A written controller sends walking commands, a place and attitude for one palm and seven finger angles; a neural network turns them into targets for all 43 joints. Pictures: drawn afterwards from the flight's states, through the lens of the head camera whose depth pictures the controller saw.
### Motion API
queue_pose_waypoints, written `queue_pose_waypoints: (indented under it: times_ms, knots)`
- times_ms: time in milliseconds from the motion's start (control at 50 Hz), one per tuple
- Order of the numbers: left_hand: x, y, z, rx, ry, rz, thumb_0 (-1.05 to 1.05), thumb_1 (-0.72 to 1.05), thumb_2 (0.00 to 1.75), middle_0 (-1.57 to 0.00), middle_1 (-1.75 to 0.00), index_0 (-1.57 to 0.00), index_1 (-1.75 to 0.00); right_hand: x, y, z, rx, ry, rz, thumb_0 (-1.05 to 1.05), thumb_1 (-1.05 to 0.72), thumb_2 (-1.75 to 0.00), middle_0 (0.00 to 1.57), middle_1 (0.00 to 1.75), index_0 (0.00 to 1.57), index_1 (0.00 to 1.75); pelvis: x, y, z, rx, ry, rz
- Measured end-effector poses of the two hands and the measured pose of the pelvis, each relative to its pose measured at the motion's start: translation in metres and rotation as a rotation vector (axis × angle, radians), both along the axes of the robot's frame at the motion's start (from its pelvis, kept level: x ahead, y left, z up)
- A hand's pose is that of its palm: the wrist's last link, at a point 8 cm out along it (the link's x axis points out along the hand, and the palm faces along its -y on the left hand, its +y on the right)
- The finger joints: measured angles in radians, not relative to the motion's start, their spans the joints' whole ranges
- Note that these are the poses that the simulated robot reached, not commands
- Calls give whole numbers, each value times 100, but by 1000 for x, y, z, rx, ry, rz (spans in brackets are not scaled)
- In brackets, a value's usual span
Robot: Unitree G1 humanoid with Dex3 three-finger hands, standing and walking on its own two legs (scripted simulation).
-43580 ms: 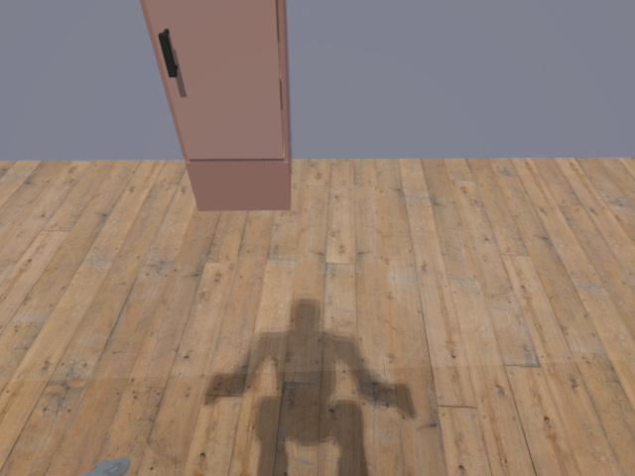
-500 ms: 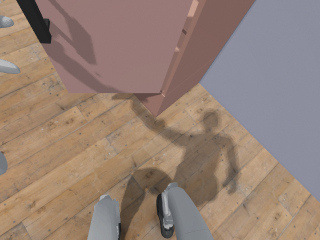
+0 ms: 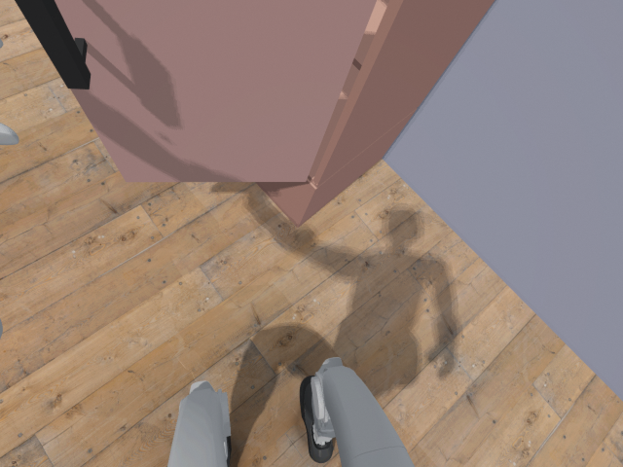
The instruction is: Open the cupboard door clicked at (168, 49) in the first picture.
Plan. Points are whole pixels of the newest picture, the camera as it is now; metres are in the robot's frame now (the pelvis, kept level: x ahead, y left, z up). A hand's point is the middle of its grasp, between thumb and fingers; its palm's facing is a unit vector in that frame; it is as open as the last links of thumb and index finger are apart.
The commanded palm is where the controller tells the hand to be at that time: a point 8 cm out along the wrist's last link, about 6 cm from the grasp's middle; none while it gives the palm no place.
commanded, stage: move the hooked fingers beside the handle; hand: left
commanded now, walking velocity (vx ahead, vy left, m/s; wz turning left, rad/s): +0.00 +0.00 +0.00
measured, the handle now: (57, 21) +0.60 +0.22 +0.07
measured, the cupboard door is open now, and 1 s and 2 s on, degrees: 52 52 52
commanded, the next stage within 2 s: slide the fingers in behind the handle in 0.36 s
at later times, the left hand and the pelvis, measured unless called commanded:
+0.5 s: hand out of the picture +0.54 +0.28 +0.06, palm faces -0.01 -1.00 -0.04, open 14.0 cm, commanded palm +0.53 +0.31 +0.06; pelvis +0.00 +0.00 -0.01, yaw +0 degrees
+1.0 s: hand (17, 71) +0.54 +0.25 +0.07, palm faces -0.03 -1.00 -0.03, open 14.0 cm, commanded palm +0.52 +0.28 +0.06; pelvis +0.00 +0.00 +0.00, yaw +0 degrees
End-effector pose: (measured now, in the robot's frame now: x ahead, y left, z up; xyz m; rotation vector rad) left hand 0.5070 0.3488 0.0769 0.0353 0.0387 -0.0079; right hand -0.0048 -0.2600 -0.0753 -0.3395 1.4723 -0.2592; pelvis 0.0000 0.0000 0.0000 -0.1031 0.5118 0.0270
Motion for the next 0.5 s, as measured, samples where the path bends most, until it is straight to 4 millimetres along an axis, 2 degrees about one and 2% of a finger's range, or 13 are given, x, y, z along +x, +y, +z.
queue_pose_waypoints:
  times_ms: [120, 240, 500]
  knots:
    - [-1, -8, -9, -11, 49, -33, -1, -50, 30, -30, -120, -30, -119, 16, -4, 1, -17, -34, 31, 0, -90, -90, 21, 30, 20, 30, 1, 0, 1, -2, -1, 11]
    - [6, -18, -12, -26, 12, -18, -1, -50, 30, -30, -120, -30, -119, 21, -6, -2, -23, -56, 38, 0, -90, -90, 21, 30, 20, 30, 0, 0, -3, -2, 3, 9]
    - [11, -12, -12, 0, 47, -1, -1, -50, 30, -30, -120, -30, -119, -1, 6, -11, 20, -5, -6, 0, -90, -90, 21, 30, 20, 30, -2, -1, -6, 2, 13, -4]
